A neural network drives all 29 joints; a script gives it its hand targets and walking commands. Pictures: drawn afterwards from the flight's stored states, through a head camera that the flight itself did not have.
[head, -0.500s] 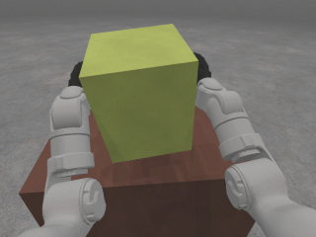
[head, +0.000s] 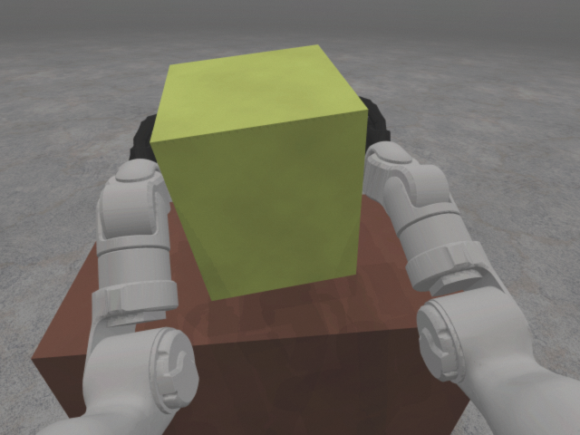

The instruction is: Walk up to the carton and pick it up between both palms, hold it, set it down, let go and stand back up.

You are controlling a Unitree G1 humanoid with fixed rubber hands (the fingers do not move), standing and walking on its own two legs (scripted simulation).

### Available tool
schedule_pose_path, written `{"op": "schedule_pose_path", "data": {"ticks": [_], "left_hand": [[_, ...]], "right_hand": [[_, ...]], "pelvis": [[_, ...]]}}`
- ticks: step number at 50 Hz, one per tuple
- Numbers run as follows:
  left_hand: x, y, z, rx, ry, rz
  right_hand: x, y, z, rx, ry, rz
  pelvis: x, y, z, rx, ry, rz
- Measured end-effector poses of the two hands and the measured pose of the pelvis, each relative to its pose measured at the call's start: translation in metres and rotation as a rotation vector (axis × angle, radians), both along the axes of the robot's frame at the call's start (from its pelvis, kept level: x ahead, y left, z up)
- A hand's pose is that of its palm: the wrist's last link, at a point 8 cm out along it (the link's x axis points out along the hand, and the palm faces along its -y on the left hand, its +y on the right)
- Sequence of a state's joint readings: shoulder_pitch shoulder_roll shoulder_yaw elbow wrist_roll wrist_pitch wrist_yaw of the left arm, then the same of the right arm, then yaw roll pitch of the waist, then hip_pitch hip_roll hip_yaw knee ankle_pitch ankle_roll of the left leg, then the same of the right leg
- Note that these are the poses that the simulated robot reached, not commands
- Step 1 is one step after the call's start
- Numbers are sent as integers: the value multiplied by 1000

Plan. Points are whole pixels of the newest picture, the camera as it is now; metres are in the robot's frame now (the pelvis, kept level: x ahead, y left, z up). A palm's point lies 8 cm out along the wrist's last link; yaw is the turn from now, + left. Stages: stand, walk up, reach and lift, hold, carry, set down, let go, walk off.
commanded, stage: hold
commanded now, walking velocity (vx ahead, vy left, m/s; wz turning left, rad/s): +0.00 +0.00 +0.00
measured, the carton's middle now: (265, 172) +0.37 +0.01 +0.26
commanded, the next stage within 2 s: none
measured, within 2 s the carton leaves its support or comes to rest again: neither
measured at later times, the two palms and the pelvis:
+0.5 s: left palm (147, 175) +0.36 +0.15 +0.27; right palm (375, 157) +0.36 -0.14 +0.29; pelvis -0.01 -0.01 +0.00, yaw +0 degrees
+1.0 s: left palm (147, 170) +0.36 +0.15 +0.28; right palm (375, 153) +0.36 -0.14 +0.29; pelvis -0.01 -0.01 +0.00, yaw +1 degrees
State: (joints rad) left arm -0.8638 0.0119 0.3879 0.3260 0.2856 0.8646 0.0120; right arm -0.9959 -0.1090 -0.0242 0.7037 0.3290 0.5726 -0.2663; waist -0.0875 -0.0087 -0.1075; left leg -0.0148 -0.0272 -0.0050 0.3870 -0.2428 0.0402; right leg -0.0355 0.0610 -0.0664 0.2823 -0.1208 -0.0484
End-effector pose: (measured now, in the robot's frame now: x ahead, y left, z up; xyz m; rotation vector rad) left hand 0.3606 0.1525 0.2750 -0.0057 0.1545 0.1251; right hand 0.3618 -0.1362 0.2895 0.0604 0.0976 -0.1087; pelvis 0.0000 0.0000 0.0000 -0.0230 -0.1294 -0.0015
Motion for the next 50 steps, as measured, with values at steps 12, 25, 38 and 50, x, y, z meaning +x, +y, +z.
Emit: {"op": "schedule_pose_path", "data": {"ticks": [12,25,38,50], "left_hand": [[-2,2,3,8,-9,10],[-3,-1,-2,-9,6,-4],[-5,4,3,0,2,9],[-1,-1,5,7,-12,-1]], "right_hand": [[1,2,0,-6,-8,12],[-4,-1,-3,-5,8,-4],[-2,4,2,7,4,9],[-1,-2,1,6,-9,1]], "pelvis": [[-1,-3,0,1,3,9],[-7,-5,0,6,5,5],[-8,-6,0,8,13,10],[-5,-6,0,4,13,14]]}}
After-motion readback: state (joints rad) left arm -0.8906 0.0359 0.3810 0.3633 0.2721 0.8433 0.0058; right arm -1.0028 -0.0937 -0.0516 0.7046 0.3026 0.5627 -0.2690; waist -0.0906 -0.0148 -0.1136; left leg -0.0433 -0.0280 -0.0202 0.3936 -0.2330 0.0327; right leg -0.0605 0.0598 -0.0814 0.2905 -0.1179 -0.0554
